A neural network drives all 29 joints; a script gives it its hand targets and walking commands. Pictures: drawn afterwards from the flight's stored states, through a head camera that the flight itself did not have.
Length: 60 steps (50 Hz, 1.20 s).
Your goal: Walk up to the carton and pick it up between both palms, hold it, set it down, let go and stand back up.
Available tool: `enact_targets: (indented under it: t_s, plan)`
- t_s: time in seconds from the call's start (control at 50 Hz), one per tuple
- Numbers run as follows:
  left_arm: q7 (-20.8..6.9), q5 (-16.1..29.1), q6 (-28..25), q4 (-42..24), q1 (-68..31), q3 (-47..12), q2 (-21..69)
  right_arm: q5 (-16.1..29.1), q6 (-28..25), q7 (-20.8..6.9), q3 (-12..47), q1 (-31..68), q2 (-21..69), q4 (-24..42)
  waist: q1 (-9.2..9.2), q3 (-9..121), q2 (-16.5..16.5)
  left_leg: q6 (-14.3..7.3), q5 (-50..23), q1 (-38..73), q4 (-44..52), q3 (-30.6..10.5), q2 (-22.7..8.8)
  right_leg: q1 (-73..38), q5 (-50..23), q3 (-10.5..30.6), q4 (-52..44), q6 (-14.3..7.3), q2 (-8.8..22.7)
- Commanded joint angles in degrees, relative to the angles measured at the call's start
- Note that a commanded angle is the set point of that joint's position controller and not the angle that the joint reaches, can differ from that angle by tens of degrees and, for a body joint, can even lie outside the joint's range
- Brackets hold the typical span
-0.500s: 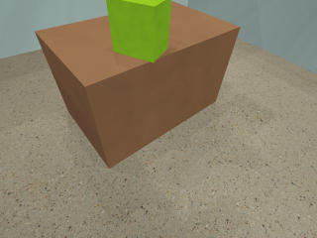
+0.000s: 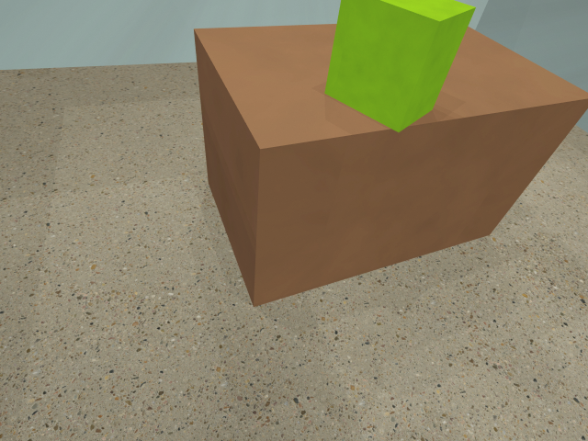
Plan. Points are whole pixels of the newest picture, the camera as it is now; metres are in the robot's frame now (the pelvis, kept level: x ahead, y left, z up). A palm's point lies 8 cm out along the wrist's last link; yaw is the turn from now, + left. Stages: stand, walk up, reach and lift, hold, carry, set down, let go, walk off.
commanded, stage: walk up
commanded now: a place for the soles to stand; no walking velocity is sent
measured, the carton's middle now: (392, 54) +1.03 -0.18 +0.11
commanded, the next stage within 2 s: none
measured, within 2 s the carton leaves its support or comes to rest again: neither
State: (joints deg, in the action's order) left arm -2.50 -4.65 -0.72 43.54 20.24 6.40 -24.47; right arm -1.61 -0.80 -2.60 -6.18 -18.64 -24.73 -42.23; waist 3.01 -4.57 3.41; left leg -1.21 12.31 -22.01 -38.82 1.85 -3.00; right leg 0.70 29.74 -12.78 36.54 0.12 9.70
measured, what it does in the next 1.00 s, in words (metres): walks ahead, turning left: right foot, then left foot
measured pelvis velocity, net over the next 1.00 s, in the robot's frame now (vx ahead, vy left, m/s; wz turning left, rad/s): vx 0.42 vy -0.18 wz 0.30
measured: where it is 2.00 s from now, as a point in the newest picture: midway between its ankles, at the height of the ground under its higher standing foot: (382, 346)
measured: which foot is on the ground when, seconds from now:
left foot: down 0.00-0.42, up 0.44-0.70, down 0.72-1.00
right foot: up 0.00-0.38, down 0.40-0.72, up 0.74-1.00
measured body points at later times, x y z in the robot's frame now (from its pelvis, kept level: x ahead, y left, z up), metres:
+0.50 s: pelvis +0.21 -0.10 -0.02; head +0.21 -0.10 +0.43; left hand +0.26 +0.23 -0.09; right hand +0.36 -0.42 -0.10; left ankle +0.11 +0.07 -0.65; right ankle +0.31 -0.23 -0.71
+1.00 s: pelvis +0.42 -0.18 -0.01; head +0.43 -0.14 +0.44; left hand +0.47 +0.16 -0.10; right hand +0.58 -0.48 -0.05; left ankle +0.35 -0.01 -0.71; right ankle +0.55 -0.33 -0.67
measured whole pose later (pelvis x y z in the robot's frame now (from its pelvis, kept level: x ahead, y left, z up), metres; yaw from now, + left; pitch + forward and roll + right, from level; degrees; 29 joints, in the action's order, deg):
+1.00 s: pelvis +0.42 -0.18 -0.01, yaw +17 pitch -4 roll +1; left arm -4.5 -3.1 5.4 25.7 17.1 6.2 -25.7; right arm -3.0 -2.9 5.9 -1.2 -26.2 -25.8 -30.2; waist -0.9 -7.2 6.8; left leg 3.2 25.4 -13.9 -43.0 -3.7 -3.5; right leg 32.6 22.6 3.4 60.5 -0.2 6.9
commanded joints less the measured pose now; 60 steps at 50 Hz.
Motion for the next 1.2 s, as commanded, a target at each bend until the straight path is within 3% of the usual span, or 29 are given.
enact_targets:
  t_s: [0.0, 0.02, 0.04, 0.08, 0.14, 0.26, 0.32, 0.36, 0.38, 0.4, 0.42, 0.44, 0.48, 0.52, 0.58, 0.66, 0.68, 0.7, 0.72, 0.74, 0.84, 0.9, 1.02, 1.04, 1.06, 1.08, 1.1, 1.12, 1.18]
  plan:
    - [-1.3, 1.4, 0.8, -15.4, -11.3, 2.8, -12.6, -0.2, -1.0, 5.2, -5.2, -15.3, -19.9, 5.1, -11.30, 5.4, -10.2, -17.3, 38.0, 21.1, 29.1, -54.4, -20.4, 38.7, 10.4, 13.3, 36.9, -1.9, -5.4]
    - [-1.0, 2.1, 1.2, -15.7, -9.7, 3.2, -13.5, 0.1, -1.3, 5.8, -5.0, -10.4, -20.3, 7.8, -7.54, 1.3, -7.5, -16.2, 39.9, 17.9, 28.3, -49.0, -20.3, 41.8, 7.9, 14.9, 39.4, -2.0, -3.0]
    - [-0.8, 2.0, 1.1, -14.6, -6.9, 3.1, -13.6, 0.2, -1.6, 6.5, -4.3, -7.7, -19.8, 9.0, -6.43, -0.1, -10.2, -14.3, 36.0, 17.1, 24.9, -41.7, -18.0, 41.3, 4.4, 17.2, 38.6, -1.8, -1.4]
    - [-1.2, 1.1, 1.0, -13.6, -3.0, 3.5, -12.7, 0.3, -2.5, 7.0, -2.8, -4.5, -16.6, 10.0, -4.19, 0.8, -7.0, -12.5, 25.1, 13.0, 21.4, -33.9, -13.3, 37.0, -1.2, 18.2, 32.8, -1.8, -0.2]
    - [-1.8, 1.5, 2.5, -13.2, 1.2, 2.8, -8.7, -1.8, -3.1, 7.0, -2.6, -2.7, -17.4, 12.3, -1.84, 0.2, -13.2, -12.0, 23.8, 6.0, 22.4, -28.0, -12.7, 34.1, -6.1, 18.1, 30.9, -0.8, -0.1]
    - [-2.9, 1.0, 3.1, -18.7, -3.1, 3.2, -9.2, -1.8, -3.1, 7.1, -2.8, -3.0, -18.6, 14.9, -2.77, -4.7, -8.7, -10.2, 26.0, 1.3, 20.4, -22.4, -10.4, 31.5, -13.2, 17.4, 17.6, -0.6, -0.4]
    - [-2.9, 1.6, 2.5, -19.7, 1.2, 2.9, -9.0, -2.0, -3.2, 7.2, -2.9, 0.0, -18.2, 15.8, -0.39, -3.2, -11.3, -8.3, 18.7, -0.5, 15.2, -16.4, -8.9, 22.4, -12.8, 13.9, 10.8, -1.7, -2.3]
    - [-2.3, 1.4, 2.0, -17.7, 8.2, 3.7, -9.2, -1.7, -2.7, 6.9, -2.0, 0.7, -16.5, 15.1, 5.76, -1.0, -5.7, -5.8, 12.4, -7.7, 2.7, -10.2, -6.5, 5.9, -14.4, 8.6, 4.8, -3.0, -6.9]
    - [-1.5, 0.9, 1.1, -15.6, 14.7, 4.9, -13.3, -1.6, -2.3, 6.9, -0.5, -2.0, -13.1, 14.7, 7.50, 2.6, 5.2, -3.3, 9.2, -12.1, -16.0, -6.5, -1.4, -2.6, -8.6, 13.2, 1.1, -3.6, -8.3]
    - [-0.8, 0.3, 0.7, -17.6, 14.4, 5.5, -18.5, -0.3, -2.5, 6.9, 1.1, -3.8, -8.1, 16.3, 7.34, 3.3, 21.0, 0.3, 21.6, -18.2, -33.0, -2.3, 7.3, 0.8, 3.2, 34.4, -11.4, -8.5, 4.4]
    - [-1.0, 2.0, 0.7, -21.5, 8.8, 5.3, -19.5, 1.6, -2.0, 7.8, 0.0, -4.8, -10.0, 18.5, 4.41, 3.9, 22.9, 0.1, 25.8, -21.0, -40.9, -5.7, 8.2, 4.7, 15.6, 56.6, -26.7, -15.7, 13.4]
    - [-0.6, 2.7, 0.2, -23.0, 4.1, 5.4, -18.5, 1.5, -1.8, 8.2, -0.4, -2.4, -11.5, 18.0, 1.72, -0.7, 15.3, 0.2, 22.3, -21.0, -43.8, -8.5, 4.7, 10.4, 19.0, 57.7, -30.2, -14.8, 13.7]
    - [0.6, 1.8, 1.1, -22.5, 2.6, 5.1, -16.7, 1.8, -1.7, 7.1, -1.4, -6.0, -13.4, 14.0, -0.27, -0.2, 5.9, 1.2, 15.1, -16.1, -42.4, -5.3, 1.4, 11.5, 5.7, 39.1, -20.8, -14.4, 9.4]
    - [0.8, 1.8, 1.3, -22.0, 1.6, 4.2, -15.0, 1.5, -1.6, 6.1, -0.9, -4.9, -12.3, 12.9, -0.72, 0.6, 9.1, 1.3, 18.1, -8.9, -30.3, -5.9, 0.6, 14.5, -3.5, 28.2, -16.1, -13.3, 7.6]
    - [0.7, 1.8, 1.7, -22.0, 3.6, 3.0, -11.3, 1.2, -1.5, 5.9, 0.2, -1.0, -10.0, 14.7, 1.37, -1.1, 7.6, 0.7, 16.8, -3.2, -15.8, -2.6, 1.8, 15.3, -14.1, 20.0, -14.0, -12.6, 5.9]
    - [-0.4, 1.6, 2.7, -23.7, -0.7, 1.1, -8.2, 1.4, -2.2, 6.8, -0.8, -9.0, -11.8, 12.1, -4.87, 2.8, 2.4, -1.5, 3.0, 21.6, 2.5, -0.8, 2.6, 28.3, -3.9, 11.7, -0.8, -6.9, 2.0]
    - [-0.9, 1.6, 2.9, -23.0, 1.1, 0.4, -5.8, 0.5, -2.1, 7.4, -1.8, -9.6, -13.9, 12.8, -5.92, 2.1, -3.9, -4.2, 12.5, 26.3, 7.1, -12.3, -1.5, 36.1, -0.9, 9.5, 7.1, -3.7, -0.2]
    - [-1.2, 1.4, 3.4, -24.9, 0.7, 0.7, -5.6, -0.6, -2.1, 7.9, -2.7, -12.4, -17.7, 14.0, -7.80, 4.1, -12.7, -9.2, 29.1, 27.4, 17.8, -40.1, -14.4, 43.9, 5.6, 8.3, 23.4, -1.4, -6.4]
    - [-0.9, 0.6, 4.6, -25.8, 0.2, 3.1, -12.1, -0.6, -1.8, 9.2, -2.8, -13.0, -18.9, 14.7, -9.05, 4.7, -9.4, -12.9, 36.3, 23.7, 22.6, -52.3, -21.5, 44.2, 7.5, 14.6, 30.7, -1.1, -5.2]
    - [-1.0, 0.8, 5.4, -27.1, -1.9, 4.1, -13.8, -0.5, -2.1, 10.0, -3.0, -11.4, -18.3, 15.6, -7.92, -0.9, -5.4, -16.0, 37.2, 18.7, 22.0, -52.4, -21.7, 46.4, 4.6, 18.0, 36.3, -0.4, -2.7]
    - [-0.7, 1.2, 4.2, -23.3, 1.1, 2.9, -9.8, -0.5, -3.7, 9.6, -1.4, -7.9, -16.2, 16.8, -3.97, 0.1, -8.2, -14.2, -17.1, 13.3, 11.2, -27.7, -15.9, 39.8, -1.9, 18.5, 37.2, 0.0, -2.5]
    - [-1.5, 1.4, 4.7, -24.1, -2.5, 2.3, -7.4, -1.4, -3.7, 9.5, -1.5, -7.4, -15.8, 16.8, -3.52, -1.0, -12.1, -12.1, -23.3, 10.5, 9.2, -19.4, -10.9, 38.5, -6.3, 15.8, 28.7, 0.2, -2.7]
    - [-2.3, 1.9, 4.3, -23.2, -1.4, 3.4, -9.6, -1.2, -2.4, 9.2, -2.9, -2.9, -19.9, 17.1, -0.67, 3.8, -12.7, -6.3, -4.1, 1.4, 3.0, -12.5, -9.6, 17.2, -12.7, 11.5, 7.3, -3.1, -5.7]
    - [-2.4, 1.6, 4.0, -21.4, 2.4, 3.6, -9.3, -1.2, -2.3, 9.2, -2.0, -1.8, -18.9, 16.9, 2.99, 5.8, -8.5, -5.2, -1.2, -4.6, -2.6, -9.9, -8.8, 6.4, -17.3, 9.6, 4.6, -3.9, -8.3]
    - [-2.0, 1.3, 3.5, -19.5, 8.7, 5.4, -14.4, -1.0, -2.1, 9.3, -0.8, -4.5, -15.3, 16.7, 5.92, 8.3, 3.5, -2.8, 0.9, -10.0, -18.8, -7.1, -3.6, -2.7, -15.1, 14.0, 1.1, -5.7, -8.1]
    - [-1.6, 1.0, 3.2, -20.7, 8.7, 6.2, -19.6, 0.4, -2.3, 9.1, 0.9, -7.7, -10.9, 18.1, 6.34, 12.8, 20.9, 1.5, 19.6, -17.2, -34.1, -2.5, 5.4, -3.8, -12.6, 34.8, -8.0, -10.3, 6.5]
    - [-1.4, 2.4, 3.6, -23.2, 3.8, 5.5, -19.4, 2.3, -1.3, 10.6, 0.1, -8.3, -12.7, 18.4, 5.35, 13.8, 19.3, 0.0, 27.1, -17.1, -41.0, -7.1, 7.4, 0.7, -2.5, 49.6, -18.6, -18.2, 11.8]
    - [-1.2, 3.7, 3.7, -24.2, 1.5, 5.9, -17.2, 2.0, -1.0, 10.6, -0.2, -3.1, -14.7, 17.7, 4.52, 7.9, 10.2, 0.4, 23.8, -19.3, -45.1, -9.0, 4.9, 4.8, 2.0, 46.4, -19.8, -17.1, 11.1]
    - [0.1, 3.5, 4.5, -22.9, -1.6, 3.9, -13.2, 2.5, -1.0, 9.7, -0.3, -5.6, -14.4, 13.3, 1.08, 1.0, 8.1, 1.1, 18.3, -12.6, -37.6, -7.6, 1.9, 13.4, -7.9, 30.2, -13.8, -14.8, 5.8]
